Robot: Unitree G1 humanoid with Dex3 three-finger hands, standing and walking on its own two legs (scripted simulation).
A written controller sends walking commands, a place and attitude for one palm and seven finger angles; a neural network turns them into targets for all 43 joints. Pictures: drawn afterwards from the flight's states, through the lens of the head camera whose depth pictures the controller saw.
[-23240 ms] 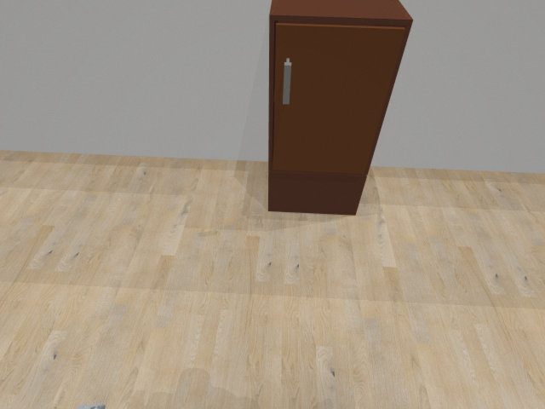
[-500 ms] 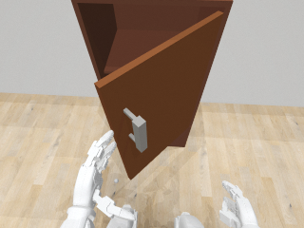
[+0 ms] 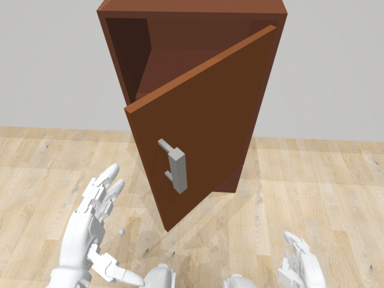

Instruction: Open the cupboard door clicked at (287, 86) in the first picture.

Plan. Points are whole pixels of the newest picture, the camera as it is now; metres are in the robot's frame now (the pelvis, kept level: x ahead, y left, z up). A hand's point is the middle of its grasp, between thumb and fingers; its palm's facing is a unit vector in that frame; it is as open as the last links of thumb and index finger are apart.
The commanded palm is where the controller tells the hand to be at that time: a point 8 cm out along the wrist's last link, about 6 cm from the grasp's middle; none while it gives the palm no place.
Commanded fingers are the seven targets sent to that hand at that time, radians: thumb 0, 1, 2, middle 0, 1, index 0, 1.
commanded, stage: draw the hand back to the body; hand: left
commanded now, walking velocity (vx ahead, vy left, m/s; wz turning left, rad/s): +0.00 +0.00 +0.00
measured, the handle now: (172, 166) +0.36 +0.07 +0.05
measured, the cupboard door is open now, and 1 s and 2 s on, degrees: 47 47 47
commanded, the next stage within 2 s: step back with the hand held close in 1.36 s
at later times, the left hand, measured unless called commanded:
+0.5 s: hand (55, 216) +0.21 +0.21 +0.15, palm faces +0.19 -0.92 -0.33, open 14.7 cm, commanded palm +0.17 +0.26 +0.18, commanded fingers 0.00 0.09 0.56 -0.17 -0.30 -0.17 -0.30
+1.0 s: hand out of the picture +0.23 +0.28 +0.26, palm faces +0.45 -0.79 -0.41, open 8.8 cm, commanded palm +0.18 +0.31 +0.27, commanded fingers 0.00 0.90 0.90 -0.20 -0.30 -0.20 -0.30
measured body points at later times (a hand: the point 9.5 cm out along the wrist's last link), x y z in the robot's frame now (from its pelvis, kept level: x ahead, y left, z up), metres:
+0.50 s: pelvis +0.03 +0.02 +0.06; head +0.02 +0.00 +0.51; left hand +0.19 +0.26 +0.17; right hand +0.21 -0.20 -0.01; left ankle +0.03 +0.13 -0.64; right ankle +0.01 -0.10 -0.64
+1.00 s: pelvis +0.04 +0.02 +0.10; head +0.02 -0.01 +0.55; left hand +0.20 +0.32 +0.28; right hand +0.24 -0.20 +0.02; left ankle +0.03 +0.13 -0.64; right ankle +0.01 -0.10 -0.64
